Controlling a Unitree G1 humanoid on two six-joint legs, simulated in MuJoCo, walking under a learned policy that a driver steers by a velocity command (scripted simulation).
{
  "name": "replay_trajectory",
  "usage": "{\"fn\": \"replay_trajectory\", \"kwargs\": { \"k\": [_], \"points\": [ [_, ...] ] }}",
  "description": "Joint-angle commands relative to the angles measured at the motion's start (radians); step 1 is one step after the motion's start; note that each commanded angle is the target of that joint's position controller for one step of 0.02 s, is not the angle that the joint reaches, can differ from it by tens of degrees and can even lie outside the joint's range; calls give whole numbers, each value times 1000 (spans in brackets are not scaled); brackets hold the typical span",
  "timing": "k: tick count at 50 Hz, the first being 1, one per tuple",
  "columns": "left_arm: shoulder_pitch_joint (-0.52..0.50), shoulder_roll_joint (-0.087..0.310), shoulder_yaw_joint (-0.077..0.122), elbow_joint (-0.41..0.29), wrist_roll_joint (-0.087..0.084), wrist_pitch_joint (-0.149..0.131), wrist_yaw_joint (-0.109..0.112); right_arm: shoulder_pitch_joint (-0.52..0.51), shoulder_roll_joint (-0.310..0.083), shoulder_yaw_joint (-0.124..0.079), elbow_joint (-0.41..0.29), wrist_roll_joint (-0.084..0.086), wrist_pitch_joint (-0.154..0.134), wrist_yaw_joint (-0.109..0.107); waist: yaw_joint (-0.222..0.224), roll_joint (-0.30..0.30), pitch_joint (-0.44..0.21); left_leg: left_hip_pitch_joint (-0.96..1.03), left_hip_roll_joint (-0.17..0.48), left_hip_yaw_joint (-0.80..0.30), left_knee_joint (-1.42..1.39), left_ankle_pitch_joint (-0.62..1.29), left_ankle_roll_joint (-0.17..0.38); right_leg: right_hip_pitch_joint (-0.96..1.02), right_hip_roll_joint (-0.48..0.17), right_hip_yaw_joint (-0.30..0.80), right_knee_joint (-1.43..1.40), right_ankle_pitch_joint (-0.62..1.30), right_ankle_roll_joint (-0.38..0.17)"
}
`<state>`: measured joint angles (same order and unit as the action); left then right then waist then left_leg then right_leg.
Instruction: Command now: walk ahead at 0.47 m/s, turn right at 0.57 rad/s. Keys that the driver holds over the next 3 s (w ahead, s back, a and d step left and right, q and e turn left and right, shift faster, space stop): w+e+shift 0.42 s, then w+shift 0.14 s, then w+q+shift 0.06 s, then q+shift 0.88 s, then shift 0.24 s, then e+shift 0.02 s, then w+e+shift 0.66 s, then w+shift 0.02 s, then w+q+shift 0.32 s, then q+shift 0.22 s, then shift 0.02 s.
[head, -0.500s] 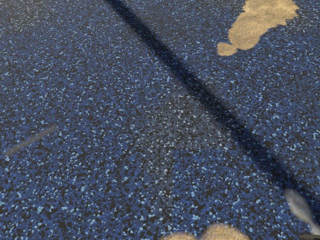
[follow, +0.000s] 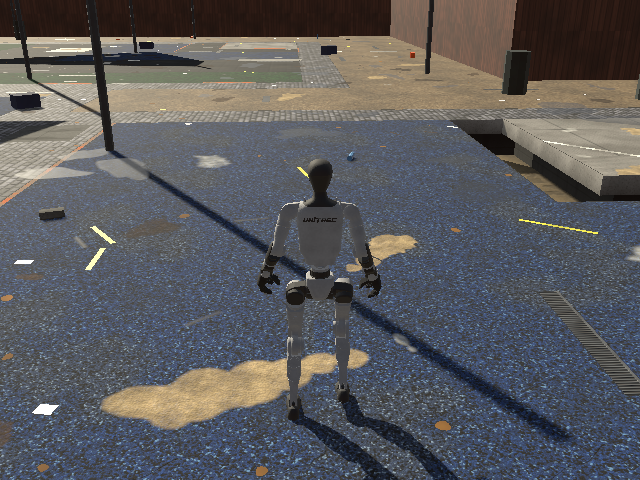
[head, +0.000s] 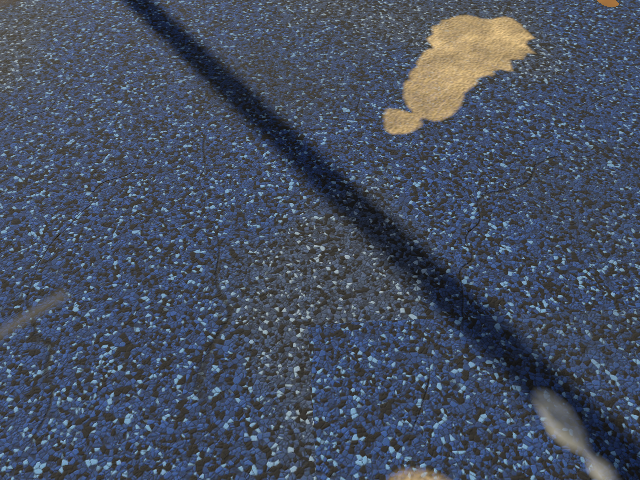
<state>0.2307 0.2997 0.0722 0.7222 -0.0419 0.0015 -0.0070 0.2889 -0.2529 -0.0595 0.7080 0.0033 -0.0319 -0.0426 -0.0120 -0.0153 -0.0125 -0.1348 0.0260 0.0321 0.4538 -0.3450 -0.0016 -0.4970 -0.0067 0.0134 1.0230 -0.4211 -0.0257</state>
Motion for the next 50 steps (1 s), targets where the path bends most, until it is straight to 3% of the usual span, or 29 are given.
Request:
{"fn": "replay_trajectory", "kwargs": {
  "k": [1,4,5,7,9,10,11,12,13,14,15,17,19,21,26,31,33,35,36,37,38,39,40,41,42,44,46,48,50],
  "points": [
    [-152,58,13,-127,6,-34,-16,16,-158,-48,-47,2,-43,-5,-54,127,106,205,325,-301,-333,-224,159,-432,-110,57,85,83,7],
    [-149,42,1,-147,7,-26,-33,-21,-182,-59,-53,-1,-55,11,-38,134,89,131,280,-92,-343,-66,126,-321,-139,13,9,184,36],
    [-207,71,6,-168,108,11,-80,20,-193,-54,-26,-69,-52,27,-45,103,98,58,271,-6,-368,-100,105,-228,-110,-39,-65,161,23],
    [-220,75,7,-186,82,30,-111,7,-214,-62,-23,-65,-52,32,-39,162,113,-1,259,82,-380,-121,78,-119,-105,-103,-153,149,-11],
    [-214,86,6,-189,71,32,-111,11,-235,-66,-12,-60,-46,34,-29,159,125,4,278,125,-353,-95,76,-56,-85,-151,-206,109,-56],
    [-167,96,10,-175,69,29,-100,9,-246,-67,-8,-57,-41,37,-1,149,102,15,285,148,-275,69,79,17,-42,-185,-225,67,-81],
    [-41,110,20,-135,66,23,-84,-2,-260,-69,-5,-51,-32,40,68,119,42,6,273,192,-80,357,80,163,28,-225,-251,35,-105],
    [190,140,42,-55,66,13,-62,-12,-251,-62,-7,-46,-22,44,184,25,-87,-57,220,255,280,651,68,427,113,-232,-294,29,-133],
    [386,228,66,3,66,6,-42,-37,-175,-35,-37,-63,-24,52,257,-179,-142,-314,158,238,686,336,32,649,27,-19,-408,-147,-145],
    [291,351,78,-38,46,5,-33,-87,-51,-1,-149,-53,-39,68,155,-469,-179,-675,-24,65,943,-211,-14,704,-191,665,-773,-614,-236],
    [206,321,74,-88,46,7,-33,-176,-126,-4,-180,-72,-52,71,164,-251,-122,-783,-2,-102,1022,-113,-6,670,-254,833,-889,-561,-255],
    [202,254,58,-62,68,-5,-17,-136,-148,0,-136,-70,-69,69,90,-23,-10,-748,86,-99,925,40,7,509,-246,657,-806,-295,-246],
    [108,207,40,-77,62,-25,-9,-70,-139,10,-102,-82,-43,66,12,-31,19,-590,122,-94,806,83,-12,317,-140,478,-814,-168,-222],
    [117,170,25,-69,52,-46,-11,-93,-142,12,-99,-80,-9,70,1,-26,56,-571,117,-78,739,113,-35,251,-92,420,-849,-99,-244],
    [244,131,12,-2,41,-79,-11,-297,-101,33,-134,-58,-7,86,73,13,132,-645,77,-4,389,355,-52,355,-54,299,-921,271,-213],
    [311,119,-5,78,35,-102,4,-424,-76,50,-150,-32,-23,98,117,-26,124,-524,7,91,124,505,38,512,-75,179,-957,751,-138],
    [301,146,-7,102,48,-106,14,-373,-83,49,-127,-35,-32,92,83,-47,83,-400,-70,133,70,476,86,596,-85,108,-873,1178,-87],
    [284,178,3,117,80,-98,36,-138,-137,30,-43,-32,-40,77,-26,-97,-38,-197,-153,122,76,391,116,673,-111,76,-620,1516,-35],
    [236,189,10,114,92,-90,44,62,-166,19,26,-23,-45,67,-117,-101,-107,-32,-153,107,42,432,123,645,-103,37,-389,1531,-17],
    [116,187,2,71,94,-68,53,218,-242,-20,34,64,-69,58,-240,-25,-224,221,-27,-35,13,664,148,511,-81,41,-34,1410,38],
    [183,17,-38,31,150,-66,46,274,-260,-5,89,34,-87,70,-99,364,-314,625,148,-332,201,1006,250,67,124,83,389,-72,113],
    [295,54,-45,26,47,-87,27,253,-251,-20,69,-22,-102,81,-78,299,-494,796,332,-820,25,756,441,-167,179,214,655,-166,147],
    [173,144,-35,-7,26,-105,24,111,-229,-36,-2,-15,-95,69,-95,89,-377,632,288,-779,-60,571,403,-182,105,245,598,-54,119],
    [52,161,-34,-55,28,-119,19,26,-195,-28,-26,4,-84,60,-63,-32,-213,428,248,-675,-110,520,375,-188,63,221,519,-11,99],
    [-13,144,-39,-76,48,-125,14,-22,-175,-18,-38,13,-79,60,-14,-138,-83,217,193,-600,-170,590,352,-160,49,171,456,2,74],
    [-16,114,-42,-111,68,-117,3,-39,-170,-18,-51,4,-76,53,49,-97,23,-9,119,-472,-209,769,350,-109,22,154,336,15,68],
    [-4,82,-52,-132,77,-108,9,-68,-178,-21,-58,16,-65,46,80,-43,36,-180,31,-352,-199,866,319,-19,14,112,81,49,91],
    [-68,48,-64,-156,73,-97,24,-61,-231,-42,-56,20,-36,30,60,3,-8,-249,-26,-301,-152,950,277,72,73,56,-166,143,120],
    [-123,51,-60,-176,58,-81,32,-22,-259,-59,-45,34,-1,16,30,50,-94,-257,-57,-311,-106,845,194,180,124,52,-320,322,130]
  ]
}}
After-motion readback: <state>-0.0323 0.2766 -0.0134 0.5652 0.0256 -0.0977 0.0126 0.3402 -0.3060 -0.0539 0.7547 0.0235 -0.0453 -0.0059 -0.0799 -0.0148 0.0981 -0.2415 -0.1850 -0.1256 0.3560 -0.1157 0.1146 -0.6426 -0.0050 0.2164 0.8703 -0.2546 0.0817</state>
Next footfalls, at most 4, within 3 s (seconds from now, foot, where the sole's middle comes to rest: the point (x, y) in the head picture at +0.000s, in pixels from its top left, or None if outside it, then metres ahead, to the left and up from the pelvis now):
0.24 right None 0.21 -0.20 -0.77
0.74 left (472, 405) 0.68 -0.32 -0.77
1.14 right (549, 338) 0.85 -0.54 -0.77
1.64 left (458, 389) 0.72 -0.29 -0.77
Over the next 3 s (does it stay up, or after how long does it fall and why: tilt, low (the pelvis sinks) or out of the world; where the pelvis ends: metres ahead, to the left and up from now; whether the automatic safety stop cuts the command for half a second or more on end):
stays up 1.53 -0.53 0.00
